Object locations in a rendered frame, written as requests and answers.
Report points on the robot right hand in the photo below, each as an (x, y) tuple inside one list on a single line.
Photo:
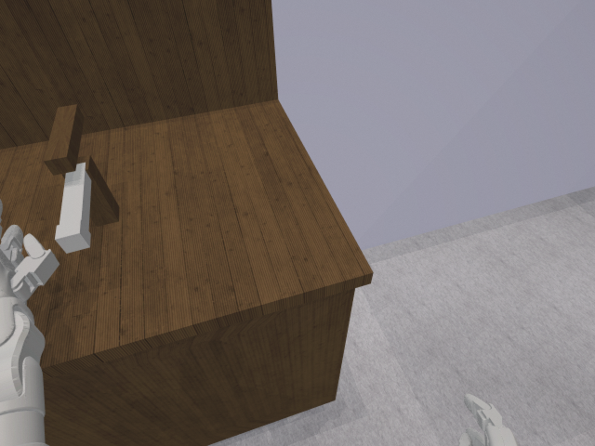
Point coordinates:
[(490, 422)]

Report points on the robot left hand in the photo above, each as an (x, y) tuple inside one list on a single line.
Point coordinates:
[(19, 276)]

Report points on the counter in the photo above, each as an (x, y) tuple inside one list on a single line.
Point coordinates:
[(215, 296)]

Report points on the robot left forearm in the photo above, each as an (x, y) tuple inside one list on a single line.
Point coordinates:
[(22, 400)]

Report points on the tap lever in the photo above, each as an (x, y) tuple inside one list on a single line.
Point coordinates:
[(72, 233)]

